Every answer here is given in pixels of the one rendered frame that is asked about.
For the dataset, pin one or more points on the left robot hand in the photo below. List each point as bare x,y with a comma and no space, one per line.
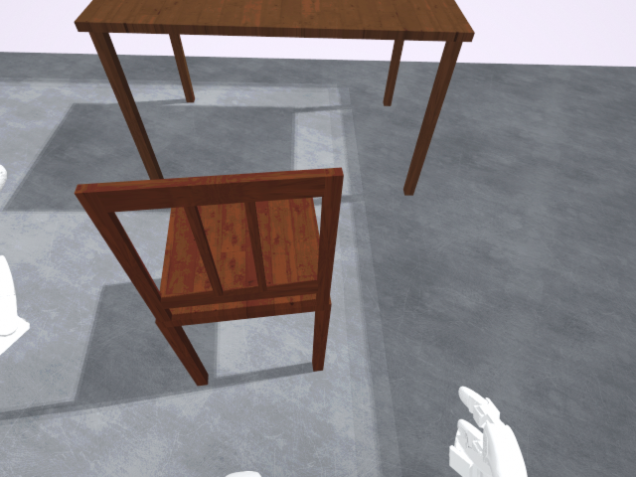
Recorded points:
12,327

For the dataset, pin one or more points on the right robot hand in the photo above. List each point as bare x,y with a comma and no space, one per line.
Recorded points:
493,453

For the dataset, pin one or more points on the chair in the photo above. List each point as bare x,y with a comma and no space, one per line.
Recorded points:
238,246

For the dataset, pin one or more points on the table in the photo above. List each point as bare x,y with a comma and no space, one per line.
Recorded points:
399,20

